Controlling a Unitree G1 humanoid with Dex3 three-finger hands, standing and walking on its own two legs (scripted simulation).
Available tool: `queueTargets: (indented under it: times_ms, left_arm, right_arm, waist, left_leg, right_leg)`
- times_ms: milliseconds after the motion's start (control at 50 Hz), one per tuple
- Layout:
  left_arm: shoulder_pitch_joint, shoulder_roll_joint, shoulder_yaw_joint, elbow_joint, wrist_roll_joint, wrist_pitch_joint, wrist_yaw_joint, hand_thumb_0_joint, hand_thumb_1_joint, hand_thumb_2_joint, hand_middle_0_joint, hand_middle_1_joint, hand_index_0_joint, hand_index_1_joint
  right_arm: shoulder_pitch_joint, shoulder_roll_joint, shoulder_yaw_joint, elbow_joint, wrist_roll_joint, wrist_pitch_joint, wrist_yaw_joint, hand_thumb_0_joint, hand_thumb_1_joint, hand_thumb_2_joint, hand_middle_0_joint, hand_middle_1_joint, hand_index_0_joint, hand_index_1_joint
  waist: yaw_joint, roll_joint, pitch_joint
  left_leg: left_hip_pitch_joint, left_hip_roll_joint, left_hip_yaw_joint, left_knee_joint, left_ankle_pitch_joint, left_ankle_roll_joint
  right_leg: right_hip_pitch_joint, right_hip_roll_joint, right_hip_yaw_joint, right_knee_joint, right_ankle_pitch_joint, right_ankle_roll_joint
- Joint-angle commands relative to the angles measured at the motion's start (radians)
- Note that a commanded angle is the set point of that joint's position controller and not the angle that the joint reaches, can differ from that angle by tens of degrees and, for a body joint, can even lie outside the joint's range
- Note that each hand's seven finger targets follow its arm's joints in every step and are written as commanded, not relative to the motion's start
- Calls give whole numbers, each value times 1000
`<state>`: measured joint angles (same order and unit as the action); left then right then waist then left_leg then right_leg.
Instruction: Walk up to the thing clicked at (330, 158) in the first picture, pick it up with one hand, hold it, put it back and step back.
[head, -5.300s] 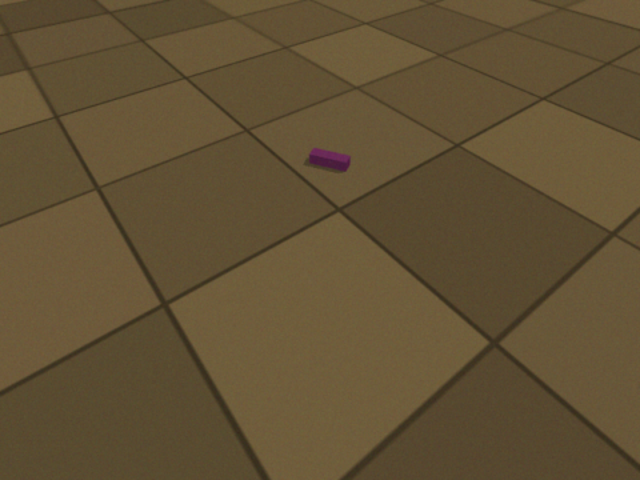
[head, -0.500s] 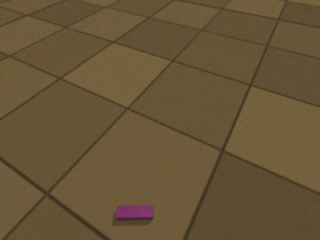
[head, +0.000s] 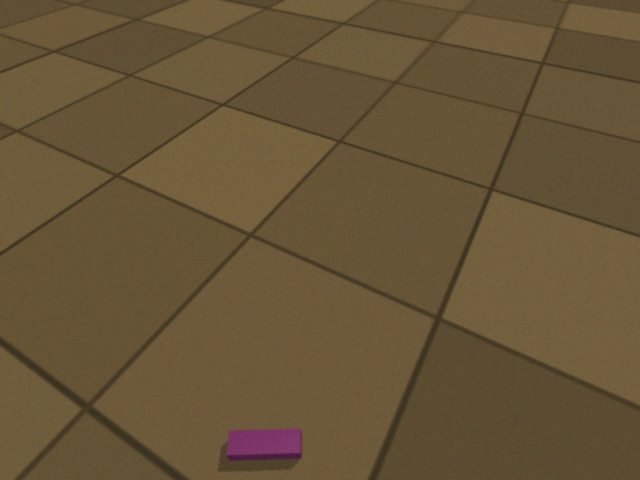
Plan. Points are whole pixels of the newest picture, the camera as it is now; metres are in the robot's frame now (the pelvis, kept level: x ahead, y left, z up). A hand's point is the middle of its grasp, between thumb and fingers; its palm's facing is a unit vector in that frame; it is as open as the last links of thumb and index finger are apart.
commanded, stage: walk up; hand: left
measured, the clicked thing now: (265, 444) +0.39 +0.16 -0.75
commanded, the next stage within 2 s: stand in 0.46 s
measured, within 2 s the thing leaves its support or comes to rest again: neither
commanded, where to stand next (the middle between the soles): +0.02 -0.03 m, yaw +1 degrees
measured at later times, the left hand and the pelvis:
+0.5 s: hand out of the picture +0.08 +0.26 -0.16, palm faces +0.01 -0.95 -0.32, open 7.4 cm; pelvis +0.01 +0.01 +0.00, yaw +0 degrees
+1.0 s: hand out of the picture +0.10 +0.26 -0.15, palm faces -0.01 -0.94 -0.34, open 7.4 cm; pelvis +0.01 +0.01 +0.00, yaw +1 degrees
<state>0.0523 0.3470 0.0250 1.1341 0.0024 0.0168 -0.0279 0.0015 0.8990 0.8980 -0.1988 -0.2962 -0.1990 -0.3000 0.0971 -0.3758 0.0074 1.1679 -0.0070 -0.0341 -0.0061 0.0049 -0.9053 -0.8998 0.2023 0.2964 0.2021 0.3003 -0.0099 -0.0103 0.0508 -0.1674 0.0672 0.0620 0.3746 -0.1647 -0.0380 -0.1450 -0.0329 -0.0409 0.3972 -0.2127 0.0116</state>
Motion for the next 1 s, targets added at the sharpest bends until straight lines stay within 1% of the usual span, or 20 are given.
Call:
queueTargets:
  times_ms: [0,40,80,160,200,240,280,400,420,440,460,540,580,600,640,680,740,760,880,980]
  left_arm:
    - [-55,214,39,-60,3,-17,10,0,900,900,-200,-300,-200,-300]
    - [-57,214,39,-56,4,-15,10,0,900,900,-200,-300,-200,-300]
    - [-45,209,39,-53,2,-15,9,0,900,900,-200,-300,-200,-300]
    - [-28,206,39,-50,4,-16,10,0,900,900,-200,-300,-200,-300]
    - [-32,206,37,-51,5,-17,10,0,900,900,-200,-300,-200,-300]
    - [-32,208,40,-46,6,-17,12,0,900,900,-200,-300,-200,-300]
    - [-24,208,36,-47,5,-17,11,0,900,900,-200,-300,-200,-300]
    - [-13,206,37,-44,5,-17,13,0,900,900,-200,-300,-200,-300]
    - [-10,204,40,-41,5,-16,14,0,900,900,-200,-300,-200,-300]
    - [-23,197,29,-47,7,-30,18,0,900,900,-200,-300,-200,-300]
    - [-24,208,32,-45,7,-35,23,0,900,900,-200,-300,-200,-300]
    - [-18,215,27,-38,7,-43,27,0,900,900,-200,-300,-200,-300]
    - [-19,209,23,-40,5,-45,29,0,900,900,-200,-300,-200,-300]
    - [-22,215,23,-43,6,-47,31,0,900,900,-200,-300,-200,-300]
    - [-21,213,22,-43,4,-48,31,0,900,900,-200,-300,-200,-300]
    - [-18,216,21,-44,5,-48,33,0,900,900,-200,-300,-200,-300]
    - [-25,215,21,-47,5,-48,33,0,900,900,-200,-300,-200,-300]
    - [-16,212,19,-46,4,-48,32,0,900,900,-200,-300,-200,-300]
    - [-25,218,18,-46,5,-46,34,0,900,900,-200,-300,-200,-300]
    - [-16,215,17,-46,6,-46,33,0,900,900,-200,-300,-200,-300]
  right_arm:
    - [-59,-217,-38,-66,-3,-24,-13,0,-900,-900,200,300,200,300]
    - [-54,-216,-38,-67,-2,-23,-13,0,-900,-900,200,300,200,300]
    - [-54,-215,-37,-68,-2,-24,-13,0,-900,-900,200,300,200,300]
    - [-54,-212,-41,-70,-1,-21,-13,0,-900,-900,200,300,200,300]
    - [-51,-210,-39,-68,-2,-22,-13,0,-900,-900,200,300,200,300]
    - [-48,-210,-44,-65,-1,-21,-14,0,-900,-900,200,300,200,300]
    - [-54,-208,-42,-67,-3,-21,-14,0,-900,-900,200,300,200,300]
    - [-53,-206,-45,-68,-1,-21,-14,0,-900,-900,200,300,200,300]
    - [-59,-204,-47,-70,-2,-19,-14,0,-900,-900,200,300,200,300]
    - [-88,-197,-45,-74,-8,-11,-9,0,-900,-900,200,300,200,300]
    - [-90,-184,-45,-77,-8,-6,-6,0,-900,-900,200,300,200,300]
    - [-85,-184,-45,-73,-1,0,1,0,-900,-900,200,300,200,300]
    - [-88,-189,-45,-72,-2,2,3,0,-900,-900,200,300,200,300]
    - [-87,-190,-47,-71,-4,3,4,0,-900,-900,200,300,200,300]
    - [-86,-189,-46,-70,-3,4,5,0,-900,-900,200,300,200,300]
    - [-89,-192,-49,-72,-4,5,5,0,-900,-900,200,300,200,300]
    - [-80,-188,-47,-70,-5,5,4,0,-900,-900,200,300,200,300]
    - [-87,-189,-46,-69,-5,3,5,0,-900,-900,200,300,200,300]
    - [-81,-183,-46,-65,-4,5,7,0,-900,-900,200,300,200,300]
    - [-80,-186,-47,-65,-4,4,7,0,-900,-900,200,300,200,300]
  waist:
    - [14,7,-96]
    - [10,6,-79]
    - [15,10,-77]
    - [13,15,-92]
    - [11,6,-98]
    - [7,6,-95]
    - [11,7,-89]
    - [12,6,-100]
    - [12,10,-94]
    - [14,60,-78]
    - [10,42,-92]
    - [4,-1,-89]
    - [5,11,-86]
    - [5,2,-104]
    - [5,5,-98]
    - [5,5,-113]
    - [4,2,-103]
    - [9,9,-100]
    - [5,1,-81]
    - [9,13,-92]
  left_leg:
    - [41,82,-77,-64,69,50]
    - [20,85,-85,-78,39,50]
    - [22,85,-87,-84,24,50]
    - [49,88,-88,-76,53,51]
    - [47,84,-84,-76,46,51]
    - [43,86,-86,-78,84,49]
    - [49,84,-84,-81,75,49]
    - [60,89,-86,-83,113,51]
    - [59,89,-85,-82,122,48]
    - [50,88,-85,-83,146,40]
    - [61,90,-88,-81,153,37]
    - [94,88,-93,-92,124,33]
    - [86,87,-93,-92,110,36]
    - [101,90,-93,-86,141,39]
    - [92,89,-94,-92,132,37]
    - [100,91,-91,-82,166,41]
    - [87,88,-89,-92,157,37]
    - [91,91,-90,-96,159,36]
    - [76,85,-94,-106,107,34]
    - [78,88,-97,-108,128,36]
  right_leg:
    - [-3,-97,96,-97,79,-40]
    - [1,-94,92,-103,65,-35]
    - [-4,-93,95,-104,55,-35]
    - [-7,-93,91,-109,52,-35]
    - [1,-98,99,-112,78,-35]
    - [10,-95,89,-106,96,-32]
    - [4,-97,93,-109,104,-31]
    - [24,-100,89,-104,135,-27]
    - [16,-95,80,-104,127,-26]
    - [28,-115,95,-120,160,-21]
    - [30,-113,91,-118,166,-19]
    - [12,-109,84,-130,141,-16]
    - [19,-111,86,-139,134,-15]
    - [25,-116,88,-135,157,-17]
    - [29,-115,87,-138,149,-14]
    - [42,-120,85,-137,190,-15]
    - [46,-118,85,-139,185,-14]
    - [47,-119,82,-135,183,-14]
    - [34,-118,81,-153,120,-14]
    - [49,-119,80,-146,139,-15]
